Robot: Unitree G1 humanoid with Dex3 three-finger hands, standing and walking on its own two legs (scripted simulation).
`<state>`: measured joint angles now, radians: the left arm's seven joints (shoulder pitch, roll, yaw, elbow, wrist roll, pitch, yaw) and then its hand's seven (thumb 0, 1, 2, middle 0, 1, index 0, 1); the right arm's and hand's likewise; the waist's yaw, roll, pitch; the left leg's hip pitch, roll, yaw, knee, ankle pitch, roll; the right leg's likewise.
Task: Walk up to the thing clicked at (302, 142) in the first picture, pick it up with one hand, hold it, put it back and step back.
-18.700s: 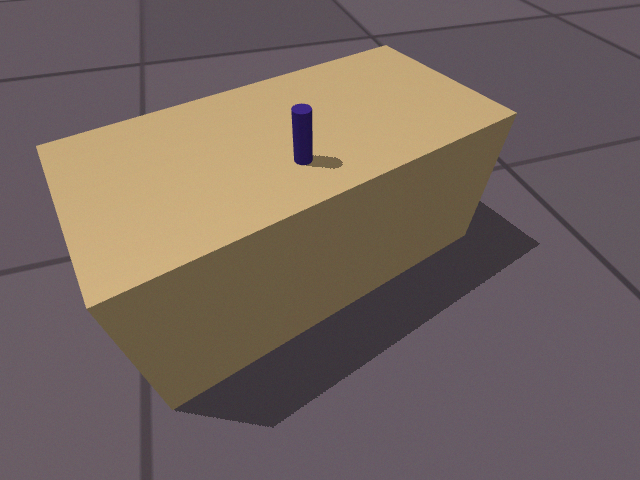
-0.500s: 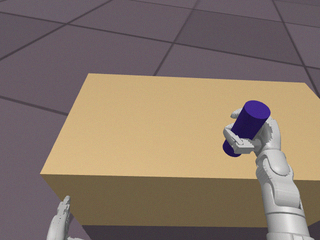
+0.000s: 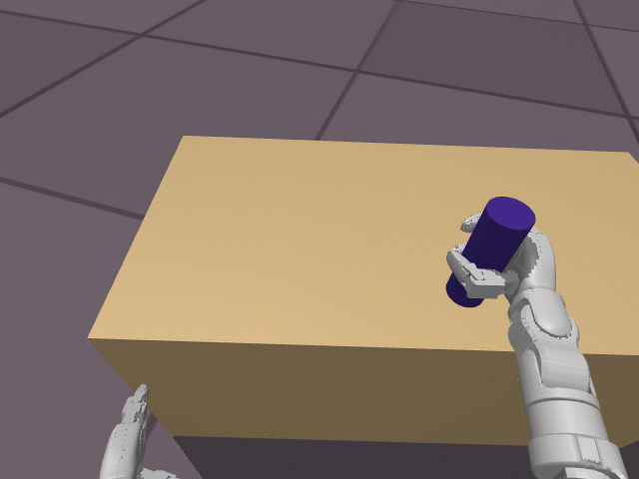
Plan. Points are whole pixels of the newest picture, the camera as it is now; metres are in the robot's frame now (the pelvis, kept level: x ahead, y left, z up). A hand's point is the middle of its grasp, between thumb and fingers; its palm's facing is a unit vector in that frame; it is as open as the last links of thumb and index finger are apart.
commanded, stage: crouch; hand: right
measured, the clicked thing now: (484, 257) +0.36 -0.18 +0.11
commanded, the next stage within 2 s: lower in 1.16 s
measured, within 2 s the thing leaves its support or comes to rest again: neither
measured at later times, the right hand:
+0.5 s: hand (446, 233) +0.46 -0.17 +0.05, palm faces +0.08 +1.00 +0.02, open 7.3 cm
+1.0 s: hand (438, 227) +0.51 -0.17 +0.01, palm faces +0.11 +0.99 +0.01, open 7.3 cm
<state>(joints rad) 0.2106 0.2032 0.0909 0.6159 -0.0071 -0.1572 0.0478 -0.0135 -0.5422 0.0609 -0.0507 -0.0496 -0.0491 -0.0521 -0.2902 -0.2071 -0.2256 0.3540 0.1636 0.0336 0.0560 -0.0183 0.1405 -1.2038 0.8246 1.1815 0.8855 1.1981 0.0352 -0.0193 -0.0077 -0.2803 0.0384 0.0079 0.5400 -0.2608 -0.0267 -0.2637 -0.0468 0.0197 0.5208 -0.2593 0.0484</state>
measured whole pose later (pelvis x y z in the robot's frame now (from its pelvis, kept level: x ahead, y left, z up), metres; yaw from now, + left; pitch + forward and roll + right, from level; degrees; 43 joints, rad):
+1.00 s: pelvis -0.01 -0.02 -0.06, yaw +2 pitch +19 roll +2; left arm 0.34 0.22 0.05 0.15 0.05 -0.09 -0.01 -0.01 -0.54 0.06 -0.06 -0.06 -0.06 -0.06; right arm -0.87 -0.44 -0.43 1.11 0.02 -0.34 0.05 -0.02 0.14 -1.22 0.82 1.19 0.88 1.21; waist 0.21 0.01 -0.11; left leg -0.90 0.01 -0.01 0.96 -0.40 -0.04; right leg -0.91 -0.07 0.03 1.02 -0.45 0.04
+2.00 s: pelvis -0.02 -0.01 -0.11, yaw +3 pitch +26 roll +4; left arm 0.36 0.24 0.04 -0.09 0.09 -0.02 -0.04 -0.01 -0.54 0.06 -0.06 -0.05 -0.05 -0.05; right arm -0.93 -0.54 -0.52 1.20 -0.05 -0.42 0.03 -0.02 0.14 -1.22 0.82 1.19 0.88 1.20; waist 0.31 0.00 -0.14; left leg -1.18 -0.01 0.01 1.19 -0.47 -0.04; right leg -1.20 -0.08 0.07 1.27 -0.54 0.04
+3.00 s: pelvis -0.03 -0.01 -0.13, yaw +3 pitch +28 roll +4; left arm 0.38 0.25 0.03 -0.17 0.09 -0.01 -0.04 -0.01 -0.54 0.06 -0.06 -0.05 -0.06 -0.06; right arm -0.95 -0.58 -0.52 1.20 -0.07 -0.42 0.03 -0.01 0.31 -0.40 0.81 0.62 0.82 0.62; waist 0.34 0.00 -0.14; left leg -1.27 -0.02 0.02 1.26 -0.49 -0.04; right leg -1.30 -0.09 0.09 1.35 -0.55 0.05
